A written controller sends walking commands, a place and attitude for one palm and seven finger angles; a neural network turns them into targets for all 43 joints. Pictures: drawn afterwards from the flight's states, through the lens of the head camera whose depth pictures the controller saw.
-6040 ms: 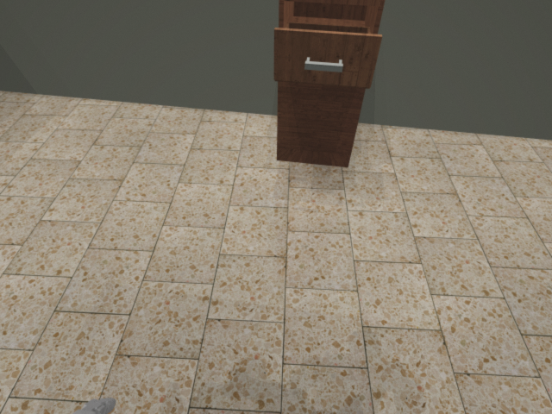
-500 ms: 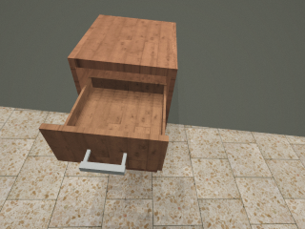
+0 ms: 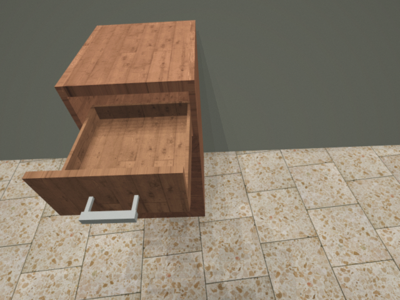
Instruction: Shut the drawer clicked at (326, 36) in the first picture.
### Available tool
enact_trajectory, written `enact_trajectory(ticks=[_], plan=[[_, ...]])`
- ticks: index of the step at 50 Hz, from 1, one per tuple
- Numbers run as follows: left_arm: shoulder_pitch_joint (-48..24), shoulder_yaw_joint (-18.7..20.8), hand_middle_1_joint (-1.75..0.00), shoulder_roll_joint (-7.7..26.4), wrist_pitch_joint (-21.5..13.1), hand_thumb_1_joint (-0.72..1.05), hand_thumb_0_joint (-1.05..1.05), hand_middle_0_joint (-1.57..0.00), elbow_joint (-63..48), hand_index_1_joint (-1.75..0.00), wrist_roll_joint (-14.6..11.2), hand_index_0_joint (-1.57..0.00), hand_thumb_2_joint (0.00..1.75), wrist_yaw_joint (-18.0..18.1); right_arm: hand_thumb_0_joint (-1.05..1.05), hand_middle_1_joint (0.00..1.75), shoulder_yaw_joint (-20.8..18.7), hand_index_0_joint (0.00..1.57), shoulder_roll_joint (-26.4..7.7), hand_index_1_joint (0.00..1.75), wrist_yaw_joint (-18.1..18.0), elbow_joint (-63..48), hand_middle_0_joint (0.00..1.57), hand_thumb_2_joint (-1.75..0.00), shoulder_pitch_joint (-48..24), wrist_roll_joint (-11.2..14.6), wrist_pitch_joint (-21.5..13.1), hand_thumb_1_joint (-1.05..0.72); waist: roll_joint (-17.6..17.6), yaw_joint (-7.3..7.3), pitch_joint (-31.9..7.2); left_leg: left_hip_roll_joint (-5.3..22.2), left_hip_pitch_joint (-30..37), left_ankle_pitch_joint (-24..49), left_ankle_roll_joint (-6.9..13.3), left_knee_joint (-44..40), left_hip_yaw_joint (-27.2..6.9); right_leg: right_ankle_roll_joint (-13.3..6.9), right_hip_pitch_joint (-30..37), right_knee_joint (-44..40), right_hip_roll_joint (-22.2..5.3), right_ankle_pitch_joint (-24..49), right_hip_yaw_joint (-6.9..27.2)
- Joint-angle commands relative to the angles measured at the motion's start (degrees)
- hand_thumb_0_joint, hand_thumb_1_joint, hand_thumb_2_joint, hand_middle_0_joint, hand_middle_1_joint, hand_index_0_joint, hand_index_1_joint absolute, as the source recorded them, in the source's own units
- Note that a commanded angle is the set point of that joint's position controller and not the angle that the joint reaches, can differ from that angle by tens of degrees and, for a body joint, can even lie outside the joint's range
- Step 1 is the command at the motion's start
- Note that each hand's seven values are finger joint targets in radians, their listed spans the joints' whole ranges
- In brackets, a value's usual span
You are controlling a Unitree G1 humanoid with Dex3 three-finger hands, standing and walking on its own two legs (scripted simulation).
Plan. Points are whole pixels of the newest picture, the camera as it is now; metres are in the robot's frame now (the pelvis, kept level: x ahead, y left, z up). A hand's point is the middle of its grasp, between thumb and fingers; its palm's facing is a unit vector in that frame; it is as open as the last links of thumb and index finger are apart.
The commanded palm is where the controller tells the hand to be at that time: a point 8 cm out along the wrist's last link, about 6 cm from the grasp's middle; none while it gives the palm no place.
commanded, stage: come to a stop and stand still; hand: left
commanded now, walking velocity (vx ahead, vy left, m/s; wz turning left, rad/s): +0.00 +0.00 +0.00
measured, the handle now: (111, 208) +0.32 +0.24 -0.04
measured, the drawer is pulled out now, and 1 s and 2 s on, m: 0.30 0.30 0.30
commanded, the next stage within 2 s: look again from close up in 0.76 s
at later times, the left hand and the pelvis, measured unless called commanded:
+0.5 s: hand out of the picture -0.06 +0.16 -0.17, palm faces +0.06 -0.98 -0.19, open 7.4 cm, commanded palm none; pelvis -0.04 -0.01 +0.00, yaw +0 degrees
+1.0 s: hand out of the picture -0.04 +0.19 -0.18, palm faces +0.00 -0.98 -0.21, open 7.4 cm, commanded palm none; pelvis -0.03 +0.02 -0.01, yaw +0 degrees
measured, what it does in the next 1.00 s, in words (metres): steps on the spot: left foot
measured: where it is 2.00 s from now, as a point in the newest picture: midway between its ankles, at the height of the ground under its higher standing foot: outside the picture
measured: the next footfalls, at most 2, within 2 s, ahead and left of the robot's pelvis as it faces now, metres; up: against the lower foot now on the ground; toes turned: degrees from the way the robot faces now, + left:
left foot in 0.16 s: -0.02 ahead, +0.13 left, +0.00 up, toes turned +3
right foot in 1.92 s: +0.11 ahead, -0.06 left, +0.00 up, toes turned -3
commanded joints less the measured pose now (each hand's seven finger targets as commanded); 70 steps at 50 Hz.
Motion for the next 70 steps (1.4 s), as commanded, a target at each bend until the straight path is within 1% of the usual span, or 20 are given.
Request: enact_trajectory(ticks=[1,4,6,7,10,11,14,18,22,33,42,43,44,46,48,49,51,55,59,70], plan=[[1.91,1.37,-0.30,7.53,-1.42,0.90,0.00,-0.20,-1.44,-0.30,-0.50,-0.20,0.90,0.42,0.00,0.30,0.77,0.20,-0.90,0.30,0.05,-1.40,0.20,-0.90,1.87,0.11,-1.14,-0.90,-8.49,0.86,0.94,0.27,0.83,-0.53,-0.49,-1.38,-1.45,-4.46,0.41,-12.40,-13.72,17.48,12.25],[2.63,1.44,-0.30,7.28,-1.54,0.90,0.00,-0.20,-0.43,-0.30,-0.82,-0.20,0.90,0.62,0.00,0.30,1.30,0.20,-0.74,0.30,-0.39,-0.25,0.20,-0.90,4.32,0.09,-1.66,-0.90,-7.23,0.87,-0.65,0.70,4.66,3.06,-0.59,-11.82,-1.68,-3.47,3.06,-12.21,-13.24,15.68,13.38],[1.17,1.28,-0.30,6.59,-1.43,0.90,0.00,-0.20,-0.05,-0.30,-1.31,-0.20,0.90,0.66,0.00,0.30,1.65,0.20,-0.90,0.30,-0.69,1.41,0.20,-0.90,7.87,-0.06,-2.09,-0.90,-5.13,-0.28,-1.09,1.37,9.76,10.64,0.17,-19.93,-3.29,-0.04,1.36,-12.07,-11.29,9.77,12.35],[1.31,1.01,-0.30,5.70,-1.40,0.90,0.00,-0.20,0.17,-0.30,-1.57,-0.20,0.90,0.58,0.00,0.30,1.79,0.20,-1.45,0.30,-0.89,2.00,0.20,-0.90,8.08,-0.23,-2.40,-0.90,-1.91,0.25,-0.52,2.61,10.73,13.40,0.87,-21.05,-4.50,2.32,0.61,-12.55,-9.03,7.75,11.22],[1.01,1.21,-0.30,5.94,-1.10,0.90,0.00,-0.20,0.60,-0.30,-1.47,-0.20,0.90,0.56,0.00,0.30,2.07,0.20,-1.91,0.30,-1.01,2.38,0.20,-0.90,8.55,-0.34,-2.50,-0.90,-0.96,1.04,0.85,2.97,7.38,11.00,1.33,-21.38,-4.08,5.55,3.09,-14.98,-7.29,3.34,10.54],[0.61,1.37,-0.30,6.31,-0.90,0.90,0.00,-0.20,0.91,-0.30,-1.48,-0.20,0.90,0.52,0.00,0.30,2.12,0.20,-1.50,0.30,-0.89,2.54,0.20,-0.90,8.49,-0.37,-2.48,-0.90,1.75,1.05,1.37,2.79,6.74,10.04,1.06,-22.32,-3.91,5.11,3.61,-14.89,-7.43,1.87,10.18],[1.68,1.24,-0.30,6.03,-0.88,0.90,0.00,-0.20,1.37,-0.30,-1.41,-0.20,0.90,0.37,0.00,0.30,2.20,0.20,-1.13,0.30,-0.78,2.36,0.20,-0.90,9.55,-0.45,-2.45,-0.90,1.60,1.20,2.40,2.58,5.21,6.45,1.06,-24.18,-3.81,4.57,4.01,-16.12,-6.98,-2.04,10.17],[2.74,1.19,-0.30,5.55,-0.75,0.90,0.00,-0.20,1.77,-0.30,-1.24,-0.20,0.90,0.26,0.00,0.30,2.22,0.20,-0.71,0.30,-0.75,2.33,0.20,-0.90,12.26,-0.57,-2.10,-0.90,-3.22,0.79,4.19,1.79,5.32,4.43,1.33,-24.21,-3.30,4.38,0.71,-18.39,-7.05,-8.81,10.70],[3.87,1.15,-0.30,4.60,-0.92,0.90,0.00,-0.20,2.05,-0.30,-1.20,-0.20,0.90,0.28,0.00,0.30,2.30,0.20,-0.26,0.30,-0.69,2.49,0.20,-0.90,14.56,-0.58,-2.25,-0.90,-4.25,0.31,4.36,1.37,4.87,4.23,1.53,-24.10,-3.25,3.96,-0.76,-18.46,-7.14,-10.63,11.13],[7.60,0.87,-0.30,2.70,-1.21,0.90,0.00,-0.20,3.11,-0.30,-1.02,-0.20,0.90,0.33,0.00,0.30,2.52,0.20,0.61,0.30,-0.89,2.29,0.20,-0.90,16.50,-0.52,-2.89,-0.90,-1.02,0.67,4.03,2.05,3.19,2.84,2.17,-25.45,-4.39,3.05,-1.36,-15.75,-6.47,-7.56,10.06],[8.42,0.46,-0.30,1.75,-1.75,0.90,0.00,-0.20,3.52,-0.30,-0.97,-0.20,0.90,0.44,0.00,0.30,2.58,0.20,0.54,0.30,-0.96,2.00,0.20,-0.90,16.59,-0.27,-3.69,-0.90,-1.88,0.54,4.26,2.56,3.35,5.31,2.32,-25.79,-4.70,2.79,-1.32,-13.41,-6.66,-2.54,9.63],[4.04,-0.11,-0.30,13.63,-2.46,0.90,0.00,-0.20,-2.79,-0.30,-0.41,-0.20,0.90,0.37,0.00,0.30,0.69,0.20,-7.32,0.30,0.17,-6.18,0.20,-0.90,7.45,-2.06,-2.11,-0.90,-0.51,-2.27,10.93,-2.04,0.77,7.79,2.35,-23.11,-5.53,1.63,-7.33,-6.17,-3.55,-3.66,8.67],[6.23,0.78,-0.30,9.09,-2.19,0.90,0.00,-0.20,-2.61,-0.30,-0.58,-0.20,0.90,0.78,0.00,0.30,0.11,0.20,-5.28,0.30,-0.44,-6.50,0.20,-0.90,8.32,-1.79,-3.61,-0.90,3.34,0.77,2.25,2.42,-1.40,-1.10,3.10,-18.51,-5.51,1.24,-5.19,-6.60,-7.00,-11.49,9.31],[7.40,0.07,-0.30,6.93,-2.59,0.90,0.00,-0.20,-2.79,-0.30,-0.25,-0.20,0.90,1.09,0.00,0.30,0.86,0.20,-2.11,0.30,-0.46,-5.27,0.20,-0.90,10.82,-1.25,-3.63,-0.90,-0.43,-0.65,-5.40,-0.47,0.60,0.61,2.68,-12.96,-3.64,0.40,-2.87,-10.01,-9.47,-12.61,13.56],[6.11,-0.05,-0.30,7.02,-2.53,0.90,0.00,-0.20,-3.92,-0.30,-0.43,-0.20,0.90,1.34,0.00,0.30,1.20,0.20,-0.98,0.30,-0.09,-4.94,0.20,-0.90,14.19,-1.08,-3.04,-0.90,-11.28,-1.99,-5.41,-2.11,1.72,1.54,2.14,-8.42,-1.43,-0.19,-4.61,-15.14,-12.15,-18.34,17.37],[4.56,0.48,-0.30,7.90,-2.76,0.90,0.00,-0.20,-4.20,-0.30,-0.58,-0.20,0.90,1.31,0.00,0.30,0.97,0.20,-2.15,0.30,-0.07,-4.54,0.20,-0.90,14.04,-0.91,-3.23,-0.90,-11.73,-2.30,-4.15,-1.34,2.61,3.83,2.28,-8.05,-1.83,-0.75,-7.19,-15.28,-12.73,-17.80,17.08],[2.44,0.98,-0.30,8.51,-3.05,0.90,0.00,-0.20,-4.79,-0.30,-0.68,-0.20,0.90,1.06,0.00,0.30,0.68,0.20,-4.10,0.30,-0.13,-4.73,0.20,-0.90,12.92,-0.72,-3.94,-0.90,-6.44,-2.36,-0.09,-0.02,3.66,6.53,2.91,-12.33,-3.82,-0.59,-10.35,-12.63,-10.57,-12.81,13.84],[4.38,0.31,-0.30,7.19,-2.88,0.90,0.00,-0.20,-4.27,-0.30,-0.91,-0.20,0.90,0.90,0.00,0.30,1.56,0.20,-5.30,0.30,-0.31,-4.94,0.20,-0.90,9.14,-0.69,-5.21,-0.90,2.73,0.41,2.49,3.69,-0.50,12.68,3.79,-20.94,-7.59,1.58,-2.27,-4.01,-5.95,5.94,7.21],[5.27,-0.03,-0.30,7.05,-2.59,0.90,0.00,-0.20,-3.94,-0.30,-1.09,-0.20,0.90,1.00,0.00,0.30,2.01,0.20,-5.95,0.30,-0.68,-4.76,0.20,-0.90,7.99,-0.63,-5.63,-0.90,1.89,0.87,-0.84,4.00,4.84,29.85,3.19,-19.44,-5.99,1.98,2.15,-1.14,-6.20,16.18,5.85],[3.36,-0.39,-0.30,6.60,-1.37,0.90,0.00,-0.20,-4.26,-0.30,-1.08,-0.20,0.90,1.05,0.00,0.30,2.37,0.20,-7.33,0.30,-0.67,-4.02,0.20,-0.90,5.47,-0.54,-4.81,-0.90,-1.31,0.41,0.15,3.92,9.10,30.77,2.69,-21.98,-5.61,3.30,2.56,-1.60,-5.95,14.12,5.55]])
